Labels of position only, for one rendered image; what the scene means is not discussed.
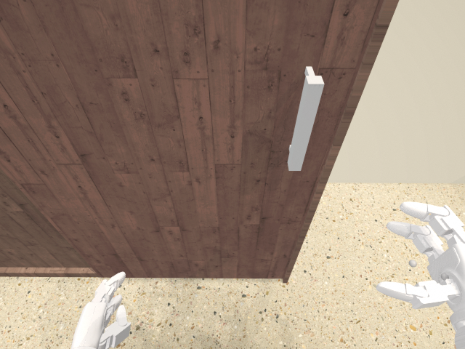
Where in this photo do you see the right robot forearm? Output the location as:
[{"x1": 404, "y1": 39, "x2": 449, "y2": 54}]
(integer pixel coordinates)
[{"x1": 450, "y1": 308, "x2": 465, "y2": 349}]

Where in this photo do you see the right robot hand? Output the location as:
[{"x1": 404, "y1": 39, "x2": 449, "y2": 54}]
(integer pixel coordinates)
[{"x1": 376, "y1": 202, "x2": 465, "y2": 312}]

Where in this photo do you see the handle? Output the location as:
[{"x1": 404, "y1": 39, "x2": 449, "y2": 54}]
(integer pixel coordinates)
[{"x1": 288, "y1": 67, "x2": 324, "y2": 171}]

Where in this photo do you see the wardrobe door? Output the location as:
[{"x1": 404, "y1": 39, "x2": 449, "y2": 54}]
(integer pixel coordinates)
[
  {"x1": 0, "y1": 168, "x2": 91, "y2": 268},
  {"x1": 0, "y1": 0, "x2": 384, "y2": 278}
]

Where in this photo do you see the left robot hand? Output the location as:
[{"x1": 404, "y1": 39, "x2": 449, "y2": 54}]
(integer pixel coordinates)
[{"x1": 71, "y1": 272, "x2": 131, "y2": 349}]

